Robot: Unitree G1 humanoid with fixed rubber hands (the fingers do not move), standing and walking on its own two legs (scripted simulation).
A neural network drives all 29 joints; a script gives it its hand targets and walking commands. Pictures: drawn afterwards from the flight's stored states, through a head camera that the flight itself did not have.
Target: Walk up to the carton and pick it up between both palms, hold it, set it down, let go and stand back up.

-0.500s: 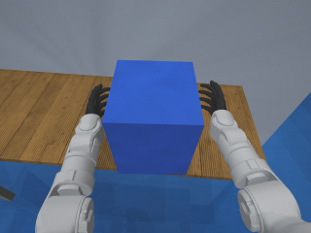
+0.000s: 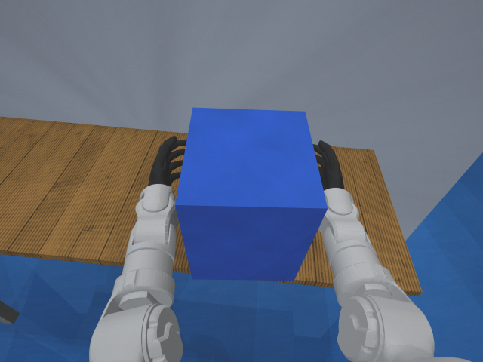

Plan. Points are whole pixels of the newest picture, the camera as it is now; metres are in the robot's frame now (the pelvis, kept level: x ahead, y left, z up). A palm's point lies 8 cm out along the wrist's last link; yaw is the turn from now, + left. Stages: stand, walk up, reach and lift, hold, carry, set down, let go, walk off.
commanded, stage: reach and lift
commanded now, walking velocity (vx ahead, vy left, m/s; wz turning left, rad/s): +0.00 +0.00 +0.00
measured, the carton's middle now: (246, 198) +0.41 +0.02 +0.05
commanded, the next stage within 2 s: none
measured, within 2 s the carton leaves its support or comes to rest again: leaves its support in 1.48 s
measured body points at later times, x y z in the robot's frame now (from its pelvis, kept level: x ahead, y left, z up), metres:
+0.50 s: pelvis +0.00 +0.00 +0.00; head +0.01 +0.03 +0.45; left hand +0.40 +0.17 +0.09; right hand +0.41 -0.13 +0.09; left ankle +0.04 +0.12 -0.75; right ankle -0.04 -0.11 -0.75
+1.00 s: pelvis +0.00 +0.00 +0.00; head +0.01 +0.03 +0.45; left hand +0.40 +0.17 +0.09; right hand +0.40 -0.13 +0.09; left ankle +0.04 +0.12 -0.75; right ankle -0.04 -0.11 -0.75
